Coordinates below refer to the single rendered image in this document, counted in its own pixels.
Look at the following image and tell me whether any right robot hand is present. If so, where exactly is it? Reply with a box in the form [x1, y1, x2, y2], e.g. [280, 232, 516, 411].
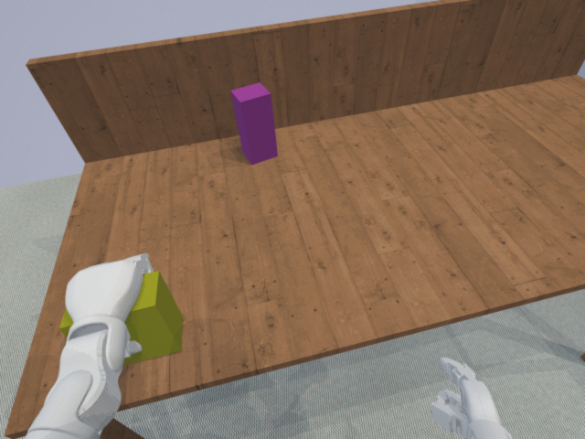
[431, 357, 501, 439]

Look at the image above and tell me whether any sponge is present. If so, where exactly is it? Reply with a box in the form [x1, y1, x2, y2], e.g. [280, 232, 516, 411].
[59, 271, 183, 365]

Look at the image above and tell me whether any robot left forearm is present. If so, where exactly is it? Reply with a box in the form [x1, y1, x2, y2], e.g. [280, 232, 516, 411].
[24, 316, 127, 439]

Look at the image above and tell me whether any table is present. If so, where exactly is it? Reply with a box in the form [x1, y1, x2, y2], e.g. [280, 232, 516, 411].
[4, 0, 585, 439]

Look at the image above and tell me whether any left robot hand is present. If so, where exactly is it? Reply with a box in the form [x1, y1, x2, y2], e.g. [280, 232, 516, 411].
[65, 253, 154, 359]

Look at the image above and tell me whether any robot right forearm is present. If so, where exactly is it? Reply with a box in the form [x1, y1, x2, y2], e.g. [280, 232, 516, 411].
[466, 420, 512, 439]

